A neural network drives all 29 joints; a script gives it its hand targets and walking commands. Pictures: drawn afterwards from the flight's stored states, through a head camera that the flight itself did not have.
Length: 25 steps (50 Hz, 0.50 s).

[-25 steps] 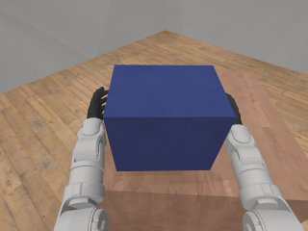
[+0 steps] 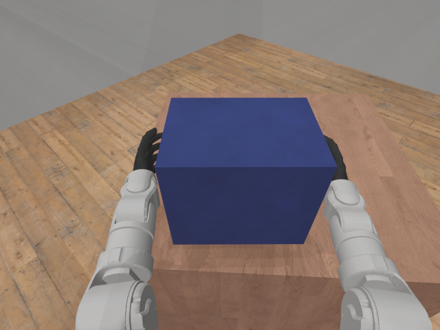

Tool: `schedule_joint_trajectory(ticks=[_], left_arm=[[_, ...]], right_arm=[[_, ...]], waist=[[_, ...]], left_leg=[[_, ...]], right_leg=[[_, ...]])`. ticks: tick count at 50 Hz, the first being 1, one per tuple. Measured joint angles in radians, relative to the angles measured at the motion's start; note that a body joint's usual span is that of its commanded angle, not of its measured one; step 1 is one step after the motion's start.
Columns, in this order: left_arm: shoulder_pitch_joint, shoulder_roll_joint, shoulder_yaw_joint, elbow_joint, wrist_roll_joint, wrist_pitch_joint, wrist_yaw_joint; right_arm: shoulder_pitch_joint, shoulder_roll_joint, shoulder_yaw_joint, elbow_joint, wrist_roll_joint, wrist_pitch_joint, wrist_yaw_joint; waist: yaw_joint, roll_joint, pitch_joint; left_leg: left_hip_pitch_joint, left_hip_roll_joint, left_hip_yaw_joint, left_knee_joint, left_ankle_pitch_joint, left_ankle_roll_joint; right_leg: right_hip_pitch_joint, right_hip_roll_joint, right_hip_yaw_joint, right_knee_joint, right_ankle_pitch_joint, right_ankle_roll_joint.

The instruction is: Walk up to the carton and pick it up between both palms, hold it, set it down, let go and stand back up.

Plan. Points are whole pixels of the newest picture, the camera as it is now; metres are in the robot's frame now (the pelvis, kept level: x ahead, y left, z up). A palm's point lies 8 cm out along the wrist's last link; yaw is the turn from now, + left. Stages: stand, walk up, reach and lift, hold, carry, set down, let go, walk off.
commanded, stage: set down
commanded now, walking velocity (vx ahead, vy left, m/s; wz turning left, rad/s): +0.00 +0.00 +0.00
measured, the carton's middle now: (238, 172) +0.40 -0.03 +0.09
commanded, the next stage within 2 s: none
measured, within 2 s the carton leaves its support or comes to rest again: rests again in 1.30 s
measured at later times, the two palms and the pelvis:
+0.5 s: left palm (155, 175) +0.41 +0.13 +0.09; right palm (333, 184) +0.37 -0.22 +0.07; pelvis +0.00 +0.00 +0.00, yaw +0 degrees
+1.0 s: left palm (161, 181) +0.42 +0.13 +0.06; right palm (331, 190) +0.38 -0.22 +0.04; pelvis +0.01 +0.00 +0.00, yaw +0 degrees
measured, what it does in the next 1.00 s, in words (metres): stands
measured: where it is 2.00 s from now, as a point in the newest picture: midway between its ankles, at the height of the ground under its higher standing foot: outside the picture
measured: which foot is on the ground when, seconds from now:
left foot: down 0.00-1.00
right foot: down 0.00-1.00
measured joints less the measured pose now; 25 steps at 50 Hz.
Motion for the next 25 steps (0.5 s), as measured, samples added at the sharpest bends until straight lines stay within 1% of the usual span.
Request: schedule_joint_trajectory(ticks=[4, 9, 14, 20, 25], left_arm=[[-0.003, -0.001, -0.013, 0.025, -0.011, -0.022, 0.011], [-0.016, -0.008, -0.001, 0.059, -0.011, -0.047, 0.012], [-0.03, -0.003, 0.015, 0.102, 0.003, -0.073, 0.004], [-0.034, 0.009, 0.004, 0.146, -0.023, -0.113, 0.008], [-0.055, 0.019, 0.003, 0.199, -0.029, -0.142, 0.007]], right_arm=[[0.002, -0.008, -0.004, 0.011, -0.005, -0.014, 0.005], [0.003, -0.015, -0.006, 0.014, -0.003, -0.018, 0.005], [-0.01, -0.004, -0.03, 0.028, -0.035, -0.021, 0.008], [-0.01, 0.011, -0.06, 0.032, -0.06, -0.037, 0.012], [-0.021, 0.023, -0.103, 0.057, -0.096, -0.054, 0.02]], waist=[[-0.002, 0.01, -0.015], [0.004, 0.013, -0.012], [0.0, 0.007, -0.003], [0.005, 0.013, -0.024], [-0.001, 0.014, -0.032]], left_leg=[[-0.019, 0.002, 0.002, 0.004, -0.002, -0.001], [-0.022, 0.005, 0.008, -0.001, -0.001, -0.002], [-0.027, 0.001, 0.004, -0.013, 0.009, -0.002], [-0.069, 0.0, 0.003, -0.005, 0.011, -0.003], [-0.089, -0.002, 0.0, -0.003, 0.012, -0.003]], right_leg=[[-0.019, 0.002, 0.002, 0.002, 0.0, 0.0], [-0.028, 0.006, 0.008, 0.003, 0.001, -0.001], [-0.036, 0.001, 0.004, 0.003, 0.002, -0.001], [-0.075, 0.0, 0.003, 0.006, 0.006, -0.003], [-0.094, -0.002, 0.001, 0.008, 0.006, -0.003]])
